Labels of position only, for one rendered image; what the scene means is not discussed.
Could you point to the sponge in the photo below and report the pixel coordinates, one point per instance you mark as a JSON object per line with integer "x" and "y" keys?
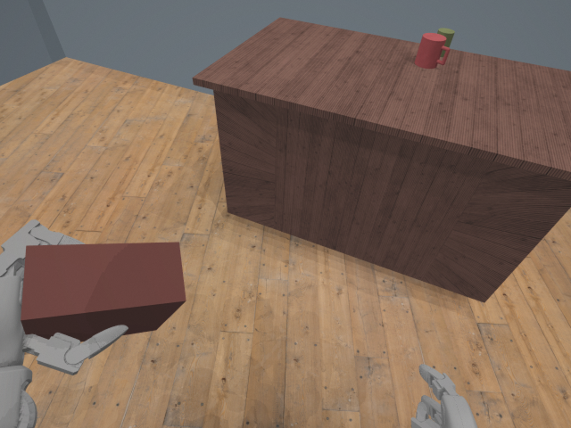
{"x": 82, "y": 289}

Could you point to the robot left hand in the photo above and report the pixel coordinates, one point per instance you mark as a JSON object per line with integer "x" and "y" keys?
{"x": 61, "y": 352}

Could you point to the robot left forearm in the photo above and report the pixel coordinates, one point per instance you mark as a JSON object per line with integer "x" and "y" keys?
{"x": 17, "y": 408}

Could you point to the table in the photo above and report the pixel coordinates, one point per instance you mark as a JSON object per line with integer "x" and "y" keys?
{"x": 449, "y": 175}

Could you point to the robot right hand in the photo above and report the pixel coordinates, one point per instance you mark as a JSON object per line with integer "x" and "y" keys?
{"x": 454, "y": 411}

